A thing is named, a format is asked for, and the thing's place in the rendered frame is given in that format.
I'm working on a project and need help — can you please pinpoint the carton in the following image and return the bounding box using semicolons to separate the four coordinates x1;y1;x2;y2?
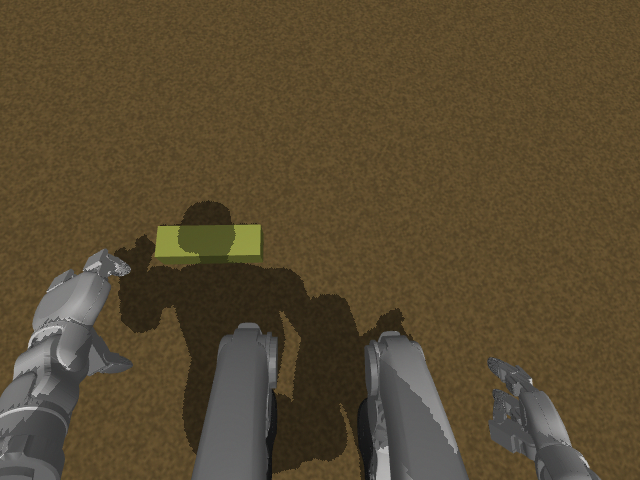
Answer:
155;224;264;265

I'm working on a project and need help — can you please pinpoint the left robot hand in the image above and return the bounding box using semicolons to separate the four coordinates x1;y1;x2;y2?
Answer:
32;248;133;376

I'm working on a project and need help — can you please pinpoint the right robot foot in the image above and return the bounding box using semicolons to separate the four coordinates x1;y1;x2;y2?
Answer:
357;398;373;480

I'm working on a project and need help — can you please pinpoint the left robot arm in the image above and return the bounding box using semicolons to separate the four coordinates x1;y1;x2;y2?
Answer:
0;321;93;480

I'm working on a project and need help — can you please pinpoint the right robot hand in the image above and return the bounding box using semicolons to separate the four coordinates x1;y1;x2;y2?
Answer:
487;357;572;462

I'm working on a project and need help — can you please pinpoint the right robot arm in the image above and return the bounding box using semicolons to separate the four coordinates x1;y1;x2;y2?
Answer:
535;445;601;480

